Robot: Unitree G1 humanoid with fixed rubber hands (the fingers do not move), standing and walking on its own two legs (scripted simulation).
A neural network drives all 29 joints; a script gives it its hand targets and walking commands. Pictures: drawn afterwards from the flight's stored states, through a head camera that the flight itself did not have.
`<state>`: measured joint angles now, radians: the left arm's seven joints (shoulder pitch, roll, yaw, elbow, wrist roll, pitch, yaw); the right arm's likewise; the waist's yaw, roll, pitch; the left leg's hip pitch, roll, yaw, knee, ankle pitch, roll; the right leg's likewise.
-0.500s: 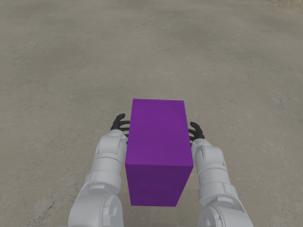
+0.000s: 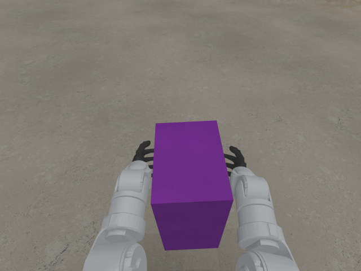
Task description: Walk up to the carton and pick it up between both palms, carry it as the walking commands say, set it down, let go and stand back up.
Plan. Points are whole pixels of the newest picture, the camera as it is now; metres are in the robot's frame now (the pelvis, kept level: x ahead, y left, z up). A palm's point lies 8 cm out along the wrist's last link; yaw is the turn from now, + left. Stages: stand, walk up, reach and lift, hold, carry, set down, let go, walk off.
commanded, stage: hold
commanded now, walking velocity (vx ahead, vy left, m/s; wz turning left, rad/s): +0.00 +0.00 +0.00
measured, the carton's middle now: (188, 189) +0.31 -0.01 +0.00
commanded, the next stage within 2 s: carry in 0.58 s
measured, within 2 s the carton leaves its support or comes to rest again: neither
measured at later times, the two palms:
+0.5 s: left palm (139, 167) +0.33 +0.11 +0.06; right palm (236, 174) +0.31 -0.12 +0.06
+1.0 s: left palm (134, 166) +0.30 +0.12 +0.09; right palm (242, 168) +0.30 -0.12 +0.10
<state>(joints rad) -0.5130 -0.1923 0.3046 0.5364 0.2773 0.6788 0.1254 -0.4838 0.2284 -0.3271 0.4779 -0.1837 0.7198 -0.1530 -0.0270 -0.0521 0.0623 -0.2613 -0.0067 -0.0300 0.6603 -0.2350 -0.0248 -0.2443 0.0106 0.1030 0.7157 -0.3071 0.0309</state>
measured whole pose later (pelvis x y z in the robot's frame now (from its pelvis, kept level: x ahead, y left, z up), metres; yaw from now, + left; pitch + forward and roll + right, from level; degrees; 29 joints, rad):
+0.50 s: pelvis +0.00 +0.00 +0.00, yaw +0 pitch -9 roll +1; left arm -0.51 -0.19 0.30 0.52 0.28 0.70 0.13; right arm -0.48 0.23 -0.33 0.48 -0.18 0.72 -0.15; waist -0.03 -0.04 0.06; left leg -0.26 -0.01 -0.03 0.66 -0.24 -0.02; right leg -0.24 0.01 0.10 0.72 -0.31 0.03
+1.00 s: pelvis -0.03 +0.00 +0.00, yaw +0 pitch -2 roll +0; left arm -0.44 -0.22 0.20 0.03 0.13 0.95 0.19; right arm -0.48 0.23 -0.20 -0.01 -0.14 1.03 -0.18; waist -0.03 0.00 0.04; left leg -0.46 -0.01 -0.03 0.66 -0.17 -0.02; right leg -0.44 0.01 0.10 0.72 -0.24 0.03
